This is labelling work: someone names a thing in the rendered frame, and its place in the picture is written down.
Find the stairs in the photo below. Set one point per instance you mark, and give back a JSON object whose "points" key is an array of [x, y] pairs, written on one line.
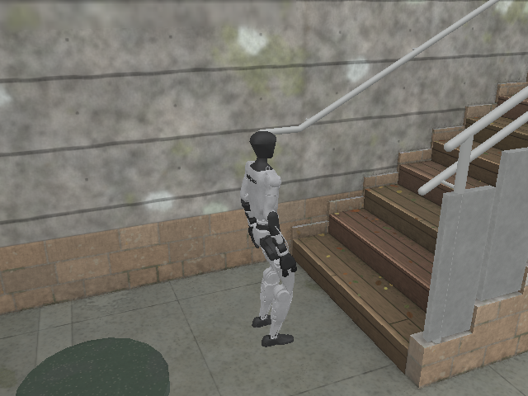
{"points": [[376, 262]]}

